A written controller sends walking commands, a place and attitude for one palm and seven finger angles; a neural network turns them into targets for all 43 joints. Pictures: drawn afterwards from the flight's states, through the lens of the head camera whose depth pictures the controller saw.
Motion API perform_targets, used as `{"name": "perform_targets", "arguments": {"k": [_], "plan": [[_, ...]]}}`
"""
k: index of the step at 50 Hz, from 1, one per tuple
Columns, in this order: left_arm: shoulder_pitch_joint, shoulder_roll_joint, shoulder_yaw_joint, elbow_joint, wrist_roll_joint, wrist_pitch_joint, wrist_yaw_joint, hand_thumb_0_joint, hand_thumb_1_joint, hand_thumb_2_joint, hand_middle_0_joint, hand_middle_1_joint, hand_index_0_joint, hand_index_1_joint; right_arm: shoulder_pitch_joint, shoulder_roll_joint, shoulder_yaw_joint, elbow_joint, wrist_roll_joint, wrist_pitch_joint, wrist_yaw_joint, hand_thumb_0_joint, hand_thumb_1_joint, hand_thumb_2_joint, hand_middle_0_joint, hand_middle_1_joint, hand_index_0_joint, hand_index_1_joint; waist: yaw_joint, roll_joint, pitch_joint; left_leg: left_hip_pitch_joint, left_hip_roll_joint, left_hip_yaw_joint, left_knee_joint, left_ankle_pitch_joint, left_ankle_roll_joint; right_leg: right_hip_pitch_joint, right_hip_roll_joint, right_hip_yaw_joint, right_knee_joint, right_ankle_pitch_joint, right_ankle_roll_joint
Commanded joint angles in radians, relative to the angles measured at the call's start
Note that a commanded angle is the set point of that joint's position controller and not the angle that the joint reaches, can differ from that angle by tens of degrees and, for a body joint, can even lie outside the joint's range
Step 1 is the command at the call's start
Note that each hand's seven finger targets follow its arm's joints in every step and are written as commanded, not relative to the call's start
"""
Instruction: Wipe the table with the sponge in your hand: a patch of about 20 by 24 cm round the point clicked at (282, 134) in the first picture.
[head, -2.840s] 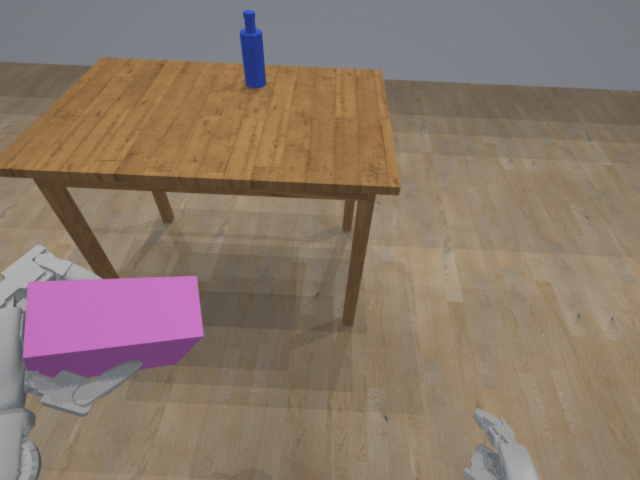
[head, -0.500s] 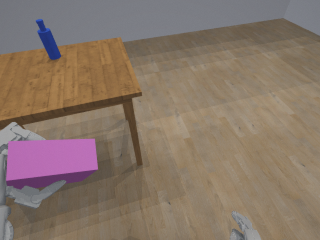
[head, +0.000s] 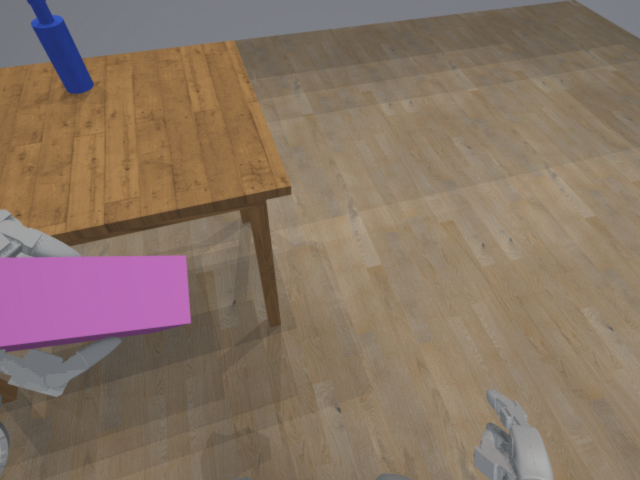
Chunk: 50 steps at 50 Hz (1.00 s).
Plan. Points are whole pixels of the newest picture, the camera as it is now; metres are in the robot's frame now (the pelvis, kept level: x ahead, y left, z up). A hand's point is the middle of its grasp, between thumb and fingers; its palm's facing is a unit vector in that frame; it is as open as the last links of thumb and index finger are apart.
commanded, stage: take the last steps up to it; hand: left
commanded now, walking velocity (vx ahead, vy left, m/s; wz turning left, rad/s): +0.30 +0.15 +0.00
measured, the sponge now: (119, 302) +0.25 +0.20 +0.15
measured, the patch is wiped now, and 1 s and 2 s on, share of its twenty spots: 0.00 0.00 0.00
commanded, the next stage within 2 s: come to a stop and stand still in 0.86 s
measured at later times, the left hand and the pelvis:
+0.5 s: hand (111, 204) +0.34 +0.23 +0.18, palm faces +0.35 -0.78 -0.53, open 10.2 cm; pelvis +0.12 +0.00 +0.02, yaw +1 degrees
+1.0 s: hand (103, 136) +0.44 +0.27 +0.18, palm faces +0.39 -0.78 -0.49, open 10.2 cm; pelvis +0.22 +0.04 +0.00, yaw +0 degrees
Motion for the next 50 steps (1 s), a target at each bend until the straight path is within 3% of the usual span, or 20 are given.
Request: {"name": "perform_targets", "arguments": {"k": [1,9,10,11,12,13,15,19,25,29,30,32,33,35,38,43,45,46,48,50], "plan": [[0.041,0.106,0.087,-0.301,-0.025,-0.068,0.005,0.000,0.100,1.300,-1.200,-1.600,-1.200,-1.600,-0.023,-0.117,-0.021,-0.112,0.008,-0.073,0.008,0.000,-0.900,-0.900,0.200,0.300,0.200,0.300,0.011,0.275,-0.181,0.249,0.249,-0.270,-0.253,0.288,0.202,-0.250,-0.018,-0.030,0.043,0.079,0.006],[-0.006,0.114,0.092,-0.140,-0.028,-0.027,-0.003,0.000,0.100,1.300,-1.200,-1.600,-1.200,-1.600,-0.040,-0.111,0.006,-0.102,-0.001,-0.061,-0.020,0.000,-0.900,-0.900,0.200,0.300,0.200,0.300,0.025,0.188,-0.176,0.015,0.175,-0.092,-0.079,0.135,0.097,0.232,0.052,-0.151,-0.520,0.281,-0.001],[-0.024,0.121,0.094,-0.111,-0.020,-0.024,-0.005,0.000,0.100,1.300,-1.200,-1.600,-1.200,-1.600,-0.030,-0.105,0.004,-0.094,-0.001,-0.053,-0.020,0.000,-0.900,-0.900,0.200,0.300,0.200,0.300,0.027,0.064,-0.186,-0.072,0.121,-0.059,0.100,0.065,0.070,0.321,-0.020,-0.029,-0.615,0.291,-0.039],[-0.041,0.161,0.113,-0.086,-0.012,-0.020,-0.004,0.000,0.100,1.300,-1.200,-1.600,-1.200,-1.600,-0.036,-0.085,0.006,-0.106,-0.002,-0.041,-0.017,0.000,-0.900,-0.900,0.200,0.300,0.200,0.300,0.027,-0.219,-0.194,-0.289,-0.006,0.001,0.386,-0.123,0.022,0.428,-0.246,0.380,-0.719,0.342,-0.143],[-0.059,0.174,0.144,-0.067,-0.034,-0.023,-0.003,0.000,0.100,1.300,-1.200,-1.600,-1.200,-1.600,-0.054,-0.109,-0.004,-0.116,-0.004,-0.044,-0.005,0.000,-0.900,-0.900,0.200,0.300,0.200,0.300,0.038,-0.298,-0.192,-0.397,-0.037,-0.119,0.599,-0.239,-0.006,0.430,-0.378,0.625,-0.801,0.356,-0.196],[-0.100,0.176,0.132,-0.102,-0.038,-0.036,-0.011,0.000,0.100,1.300,-1.200,-1.600,-1.200,-1.600,-0.060,-0.119,-0.010,-0.099,-0.007,-0.037,0.009,0.000,-0.900,-0.900,0.200,0.300,0.200,0.300,0.027,-0.230,-0.174,-0.407,-0.013,-0.210,0.705,-0.197,-0.018,0.387,-0.380,0.624,-0.813,0.292,-0.193],[-0.059,0.159,0.127,-0.131,-0.030,-0.064,-0.017,0.000,0.100,1.300,-1.200,-1.600,-1.200,-1.600,-0.063,-0.097,0.014,-0.079,-0.011,-0.024,0.014,0.000,-0.900,-0.900,0.200,0.300,0.200,0.300,0.015,-0.062,-0.142,-0.446,0.031,-0.220,0.760,-0.088,-0.035,0.369,-0.330,0.361,-0.753,0.478,-0.189],[-0.033,0.149,0.111,-0.166,-0.015,-0.089,-0.013,0.000,0.100,1.300,-1.200,-1.600,-1.200,-1.600,-0.071,-0.100,0.012,-0.095,-0.017,-0.007,0.013,0.000,-0.900,-0.900,0.200,0.300,0.200,0.300,0.004,-0.065,-0.145,-0.354,0.057,-0.162,0.545,0.011,-0.042,0.281,-0.244,0.076,-0.718,0.751,-0.146],[0.043,0.151,0.134,-0.231,-0.021,-0.075,0.023,0.000,0.100,1.300,-1.200,-1.600,-1.200,-1.600,-0.042,-0.080,-0.003,-0.160,-0.019,-0.021,0.011,0.000,-0.900,-0.900,0.200,0.300,0.200,0.300,0.039,-0.130,-0.209,-0.128,-0.009,-0.003,0.071,0.029,-0.019,0.351,-0.217,0.051,-0.663,0.821,-0.147],[-0.004,0.130,0.111,-0.205,-0.020,-0.068,0.030,0.000,0.100,1.300,-1.200,-1.600,-1.200,-1.600,-0.011,-0.095,-0.014,-0.160,-0.014,-0.016,-0.006,0.000,-0.900,-0.900,0.200,0.300,0.200,0.300,0.006,-0.056,-0.211,0.098,-0.039,0.037,-0.143,0.134,-0.011,0.275,-0.163,0.006,-0.521,0.683,-0.094],[-0.041,0.129,0.103,-0.220,-0.023,-0.077,0.028,0.000,0.100,1.300,-1.200,-1.600,-1.200,-1.600,-0.001,-0.111,-0.021,-0.162,-0.009,-0.017,-0.011,0.000,-0.900,-0.900,0.200,0.300,0.200,0.300,-0.012,0.030,-0.233,0.192,-0.014,-0.002,-0.184,0.161,0.007,0.221,-0.131,-0.020,-0.388,0.647,-0.069],[-0.057,0.123,0.101,-0.201,-0.029,-0.090,0.022,0.000,0.100,1.300,-1.200,-1.600,-1.200,-1.600,-0.001,-0.137,-0.030,-0.175,0.002,-0.018,-0.001,0.000,-0.900,-0.900,0.200,0.300,0.200,0.300,0.005,0.308,-0.255,0.359,0.283,-0.427,-0.214,0.491,0.177,-0.097,0.049,-0.069,-0.032,-0.040,-0.007],[-0.031,0.155,0.101,-0.130,-0.029,-0.088,0.009,0.000,0.100,1.300,-1.200,-1.600,-1.200,-1.600,-0.007,-0.133,-0.024,-0.164,-0.001,-0.027,-0.008,0.000,-0.900,-0.900,0.200,0.300,0.200,0.300,0.012,0.326,-0.228,0.294,0.339,-0.512,-0.258,0.366,0.230,-0.159,0.046,-0.014,0.090,-0.115,-0.009],[-0.059,0.155,0.102,-0.199,-0.026,-0.080,0.004,0.000,0.100,1.300,-1.200,-1.600,-1.200,-1.600,-0.025,-0.118,-0.017,-0.139,-0.001,-0.032,-0.007,0.000,-0.900,-0.900,0.200,0.300,0.200,0.300,0.008,0.294,-0.174,0.197,0.311,-0.446,-0.263,0.241,0.255,-0.197,-0.007,0.019,0.088,-0.032,0.001],[-0.028,0.142,0.096,-0.313,-0.030,-0.072,0.001,0.000,0.100,1.300,-1.200,-1.600,-1.200,-1.600,-0.034,-0.118,-0.006,-0.134,-0.001,-0.054,0.002,0.000,-0.900,-0.900,0.200,0.300,0.200,0.300,0.024,0.300,-0.178,0.066,0.211,-0.231,-0.247,0.232,0.177,-0.019,0.010,-0.053,-0.141,0.080,0.003],[0.007,0.132,0.105,-0.220,-0.029,-0.037,0.008,0.000,0.100,1.300,-1.200,-1.600,-1.200,-1.600,-0.025,-0.113,0.013,-0.125,-0.004,-0.058,-0.009,0.000,-0.900,-0.900,0.200,0.300,0.200,0.300,0.019,0.181,-0.202,-0.053,0.140,-0.134,-0.085,0.046,0.074,0.258,0.034,-0.082,-0.571,0.268,-0.012],[-0.021,0.182,0.151,-0.146,-0.031,-0.032,0.014,0.000,0.100,1.300,-1.200,-1.600,-1.200,-1.600,-0.028,-0.080,0.023,-0.135,-0.007,-0.044,-0.011,0.000,-0.900,-0.900,0.200,0.300,0.200,0.300,0.009,-0.181,-0.178,-0.274,-0.037,-0.032,0.228,-0.206,-0.010,0.331,-0.263,0.425,-0.739,0.382,-0.149],[-0.023,0.157,0.131,-0.104,-0.048,-0.028,0.011,0.000,0.100,1.300,-1.200,-1.600,-1.200,-1.600,-0.027,-0.109,0.000,-0.124,-0.007,-0.039,0.001,0.000,-0.900,-0.900,0.200,0.300,0.200,0.300,0.021,-0.278,-0.154,-0.348,-0.037,-0.107,0.437,-0.232,-0.029,0.354,-0.357,0.544,-0.770,0.512,-0.199],[-0.064,0.150,0.126,-0.112,-0.045,-0.035,0.005,0.000,0.100,1.300,-1.200,-1.600,-1.200,-1.600,-0.052,-0.091,0.027,-0.111,-0.007,-0.024,0.008,0.000,-0.900,-0.900,0.200,0.300,0.200,0.300,0.009,-0.136,-0.173,-0.384,-0.008,-0.201,0.549,-0.198,-0.040,0.404,-0.339,0.404,-0.687,0.807,-0.219],[-0.030,0.130,0.108,-0.099,-0.026,-0.054,0.004,0.000,0.100,1.300,-1.200,-1.600,-1.200,-1.600,-0.059,-0.074,0.046,-0.111,-0.012,-0.014,0.002,0.000,-0.900,-0.900,0.200,0.300,0.200,0.300,0.006,-0.118,-0.174,-0.288,-0.004,-0.147,0.414,-0.162,-0.045,0.397,-0.245,0.147,-0.622,1.105,-0.156]]}}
